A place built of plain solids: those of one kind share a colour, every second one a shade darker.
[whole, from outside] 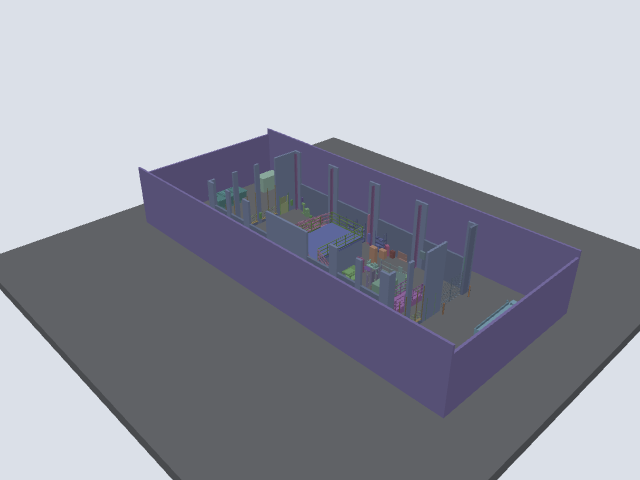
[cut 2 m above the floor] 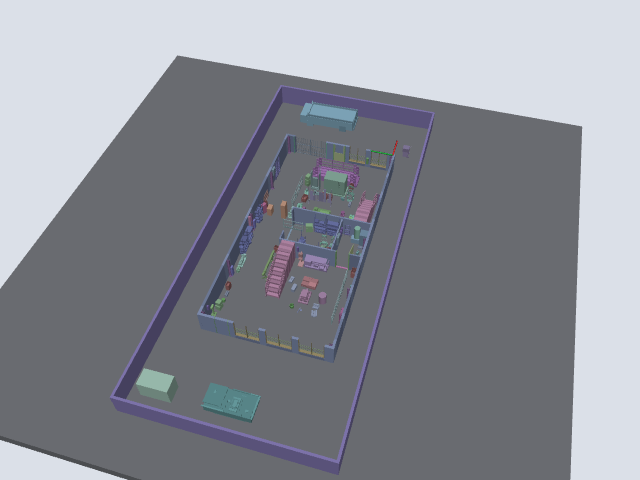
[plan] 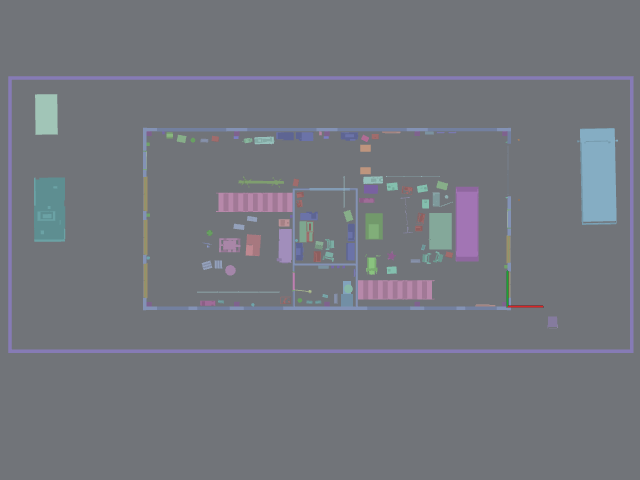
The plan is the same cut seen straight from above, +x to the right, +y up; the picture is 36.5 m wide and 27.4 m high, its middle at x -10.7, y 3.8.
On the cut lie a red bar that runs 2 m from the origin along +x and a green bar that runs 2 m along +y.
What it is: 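A firm's repair and maintenance workshop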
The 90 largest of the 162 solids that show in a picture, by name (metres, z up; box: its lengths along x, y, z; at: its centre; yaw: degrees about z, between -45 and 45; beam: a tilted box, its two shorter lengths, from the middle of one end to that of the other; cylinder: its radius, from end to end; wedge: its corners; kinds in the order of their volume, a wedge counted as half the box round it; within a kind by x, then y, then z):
{
 "yard_bound_1": {"box": [0.2, 15.81, 5.15], "at": [-28.4, 5.25, 2.52]},
 "yard_bound_2": {"box": [35.69, 0.2, 5.85], "at": [-10.65, -2.56, 2.88]},
 "yard_bound_3": {"box": [35.69, 0.2, 5.73], "at": [-10.65, 13.05, 2.82]},
 "yard_bound_4": {"box": [0.2, 15.81, 5.15], "at": [7.09, 5.25, 2.52]},
 "wall_1": {"box": [0.2, 0.71, 6.25], "at": [-20.7, 0.15, 3.08]},
 "wall_2": {"box": [0.2, 1.96, 0.4], "at": [-20.7, 1.48, 0.15]},
 "wall_3": {"box": [0.2, 0.51, 6.25], "at": [-20.7, 2.7, 3.08]},
 "wall_4": {"box": [0.2, 2.01, 0.4], "at": [-20.7, 3.95, 0.15]},
 "wall_5": {"box": [0.2, 0.51, 6.25], "at": [-20.7, 5.2, 3.08]},
 "wall_6": {"box": [0.2, 1.96, 0.4], "at": [-20.7, 6.42, 0.15]},
 "wall_7": {"box": [0.2, 2.81, 6.25], "at": [-20.7, 8.8, 3.08]},
 "wall_8": {"box": [0.81, 0.2, 6.25], "at": [-20.4, -0.1, 3.08]},
 "wall_9": {"box": [0.81, 0.2, 6.25], "at": [-20.4, 10.1, 3.08]},
 "wall_10": {"box": [1.81, 0.2, 4.15], "at": [-19.1, -0.1, 2.02]},
 "wall_11": {"box": [3.96, 0.2, 2.95], "at": [-18.02, 10.1, 1.43]},
 "wall_12": {"box": [0.51, 0.2, 6.25], "at": [-17.95, -0.1, 3.08]},
 "wall_13": {"box": [1.86, 0.2, 4.15], "at": [-16.77, -0.1, 2.02]},
 "wall_14": {"box": [0.81, 0.2, 6.25], "at": [-15.45, -0.1, 3.08]},
 "wall_15": {"box": [1.21, 0.2, 6.25], "at": [-15.45, 10.1, 3.08]},
 "wall_16": {"box": [2.26, 0.2, 4.15], "at": [-13.93, -0.1, 2.02]},
 "wall_17": {"box": [3.96, 0.2, 2.95], "at": [-12.88, 10.1, 1.43]},
 "wall_18": {"box": [0.61, 0.2, 6.25], "at": [-12.5, -0.1, 3.08]},
 "wall_19": {"box": [0.06, 4.42, 2.77], "at": [-12.23, 4.55, 1.33]},
 "wall_20": {"box": [0.06, 4.3, 2.65], "at": [-12.17, 4.55, 1.27]},
 "wall_21": {"box": [3.6, 0.2, 6.25], "at": [-10.4, -0.1, 3.08]},
 "wall_22": {"box": [3.6, 0.06, 2.65], "at": [-10.4, 2.37, 1.27]},
 "wall_23": {"box": [3.6, 0.06, 2.65], "at": [-10.4, 2.43, 1.27]},
 "wall_24": {"box": [1.21, 0.2, 6.25], "at": [-10.3, 10.1, 3.08]},
 "wall_25": {"box": [0.06, 2.4, 2.65], "at": [-8.63, 1.2, 1.27]},
 "wall_26": {"box": [0.06, 4.3, 2.65], "at": [-8.63, 4.55, 1.27]},
 "wall_27": {"box": [0.06, 2.46, 2.77], "at": [-8.57, 1.23, 1.33]},
 "wall_28": {"box": [0.06, 4.42, 2.77], "at": [-8.57, 4.55, 1.33]},
 "wall_29": {"box": [0.61, 0.2, 6.25], "at": [-8.3, -0.1, 3.08]},
 "wall_30": {"box": [3.96, 0.2, 2.95], "at": [-7.72, 10.1, 1.43]},
 "wall_31": {"box": [2.46, 0.2, 4.15], "at": [-6.78, -0.1, 2.02]},
 "wall_32": {"box": [0.81, 0.2, 6.25], "at": [-5.15, -0.1, 3.08]},
 "wall_33": {"box": [1.21, 0.2, 6.25], "at": [-5.15, 10.1, 3.08]},
 "wall_34": {"box": [1.86, 0.2, 4.15], "at": [-3.83, -0.1, 2.02]},
 "wall_35": {"box": [0.51, 0.2, 6.25], "at": [-2.65, -0.1, 3.08]},
 "wall_36": {"box": [3.96, 0.2, 2.95], "at": [-2.58, 10.1, 1.43]},
 "wall_37": {"box": [1.81, 0.2, 4.15], "at": [-1.5, -0.1, 2.02]},
 "wall_38": {"box": [0.81, 0.2, 6.25], "at": [-0.2, -0.1, 3.08]},
 "wall_39": {"box": [0.81, 0.2, 6.25], "at": [-0.2, 10.1, 3.08]},
 "wall_40": {"box": [0.2, 0.71, 6.25], "at": [0.1, 0.15, 3.08]},
 "wall_41": {"box": [0.2, 0.51, 6.25], "at": [0.1, 2.25, 3.08]},
 "wall_42": {"box": [0.2, 2.26, 6.25], "at": [0.1, 5.17, 3.08]},
 "wall_43": {"box": [0.2, 0.91, 6.25], "at": [0.1, 9.75, 3.08]},
 "stair_1": {"box": [0.3, 1.1, 0.57], "at": [-15.78, 5.95, 0.24]},
 "stair_2": {"box": [0.3, 1.1, 0.75], "at": [-15.5, 5.95, 0.33]},
 "stair_3": {"box": [0.3, 1.1, 0.93], "at": [-15.22, 5.95, 0.41]},
 "stair_4": {"box": [0.3, 1.1, 1.1], "at": [-14.94, 5.95, 0.5]},
 "stair_5": {"box": [0.3, 1.1, 1.27], "at": [-14.66, 5.95, 0.59]},
 "stair_6": {"box": [0.3, 1.1, 1.45], "at": [-14.38, 5.95, 0.68]},
 "stair_7": {"box": [0.3, 1.1, 1.62], "at": [-14.1, 5.95, 0.76]},
 "stair_8": {"box": [0.3, 1.1, 1.8], "at": [-13.82, 5.95, 0.85]},
 "stair_9": {"box": [0.3, 1.1, 1.98], "at": [-13.54, 5.95, 0.94]},
 "stair_10": {"box": [0.3, 1.1, 2.15], "at": [-13.26, 5.95, 1.02]},
 "stair_11": {"box": [0.3, 1.1, 2.33], "at": [-12.98, 5.95, 1.11]},
 "stair_12": {"box": [0.3, 1.1, 2.5], "at": [-12.7, 5.95, 1.2]},
 "stair_13": {"box": [0.3, 1.1, 2.67], "at": [-12.42, 5.95, 1.29]},
 "stair_14": {"box": [0.3, 1.1, 2.67], "at": [-8.38, 0.95, 1.29]},
 "stair_15": {"box": [0.3, 1.1, 2.5], "at": [-8.1, 0.95, 1.2]},
 "stair_16": {"box": [0.3, 1.1, 2.33], "at": [-7.82, 0.95, 1.11]},
 "stair_17": {"box": [0.3, 1.1, 2.15], "at": [-7.54, 0.95, 1.02]},
 "stair_18": {"box": [0.3, 1.1, 1.98], "at": [-7.26, 0.95, 0.94]},
 "stair_19": {"box": [0.3, 1.1, 1.8], "at": [-6.98, 0.95, 0.85]},
 "stair_20": {"box": [0.3, 1.1, 1.62], "at": [-6.7, 0.95, 0.76]},
 "stair_21": {"box": [0.3, 1.1, 1.45], "at": [-6.42, 0.95, 0.68]},
 "stair_22": {"box": [0.3, 1.1, 1.27], "at": [-6.14, 0.95, 0.59]},
 "stair_23": {"box": [0.3, 1.1, 1.1], "at": [-5.86, 0.95, 0.5]},
 "stair_24": {"box": [0.3, 1.1, 0.93], "at": [-5.58, 0.95, 0.41]},
 "stair_25": {"box": [0.3, 1.1, 0.75], "at": [-5.3, 0.95, 0.33]},
 "stair_26": {"box": [0.3, 1.1, 0.57], "at": [-5.02, 0.95, 0.24]},
 "beyond_van_1": {"box": [1.99, 5.29, 0.91], "at": [5.19, 7.5, 0.75], "yaw": 1.2},
 "raised_floor_deck_1": {"box": [3.78, 6.82, 0.2], "at": [-10.4, 3.38, 2.7]},
 "beyond_pallets_1": {"box": [1.27, 2.3, 1.61], "at": [-26.32, 10.97, 0.8], "yaw": 0.6},
 "screw_compressor_1": {"box": [1.3, 2.1, 0.15], "at": [-3.82, 4.3, 0.03]},
 "screw_compressor_2": {"box": [1.1, 1.9, 1.55], "at": [-3.82, 4.3, 0.97]},
 "beyond_skip_1": {"box": [1.69, 3.44, 0.61], "at": [-26.14, 5.53, 0.86], "yaw": 0.3},
 "staging_1": {"box": [1.3, 0.3, 0.39], "at": [-2.3, 3.0, 0.14]},
 "staging_2": {"box": [1.3, 3.15, 0.56], "at": [-2.3, 4.7, 0.23]},
 "plant_pumps_1": {"box": [0.68, 0.72, 1.35], "at": [-9.16, 0.36, 0.62]},
 "plant_pumps_2": {"box": [0.46, 1.04, 0.56], "at": [-9.16, 0.94, 0.23]},
 "tote_stack_1": {"box": [0.6, 0.4, 1.67], "at": [-8.1, 7.76, 0.79]},
 "tote_stack_2": {"box": [0.6, 0.4, 0.86], "at": [-8.1, 9.04, 0.38]},
 "air_station_1": {"cylinder": 0.25, "from": [-9.07, 1.01, 0.0], "to": [-9.07, 1.01, 1.65]},
 "drum_1": {"cylinder": 0.3, "from": [-15.81, 2.07, 0.0], "to": [-15.81, 2.07, 0.87]},
 "fitters_bench_1": {"box": [0.65, 1.9, 0.15], "at": [-12.69, 3.47, 0.12]},
 "pallet_1": {"box": [0.8, 1.2, 0.19], "at": [-11.47, 4.28, 0.05], "yaw": -0.1},
 "gearbox_1": {"box": [0.68, 0.43, 0.53], "at": [-15.86, 3.5, 0.36], "yaw": -0.7}
}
